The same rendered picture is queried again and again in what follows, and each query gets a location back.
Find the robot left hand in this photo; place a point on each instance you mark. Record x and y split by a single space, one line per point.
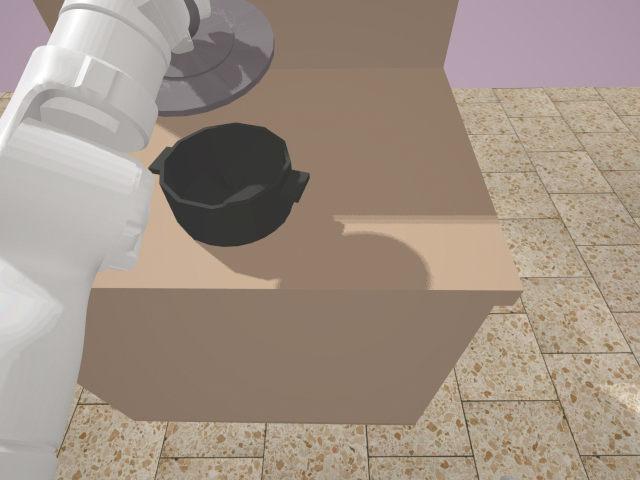
186 44

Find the table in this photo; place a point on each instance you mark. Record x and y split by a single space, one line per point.
356 309

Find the robot left forearm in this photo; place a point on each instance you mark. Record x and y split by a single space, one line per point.
99 74

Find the lid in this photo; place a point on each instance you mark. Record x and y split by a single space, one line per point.
233 50

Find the pot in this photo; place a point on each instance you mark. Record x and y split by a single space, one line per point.
229 185

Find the left robot upper arm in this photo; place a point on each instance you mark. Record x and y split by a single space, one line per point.
69 208

